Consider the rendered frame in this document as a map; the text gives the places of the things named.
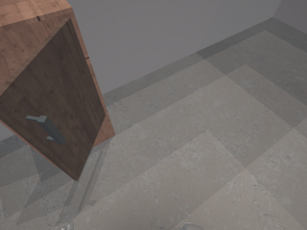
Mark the cupboard door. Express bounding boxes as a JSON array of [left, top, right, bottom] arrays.
[[0, 17, 106, 181]]

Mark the handle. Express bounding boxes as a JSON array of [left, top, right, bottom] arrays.
[[26, 115, 66, 145]]

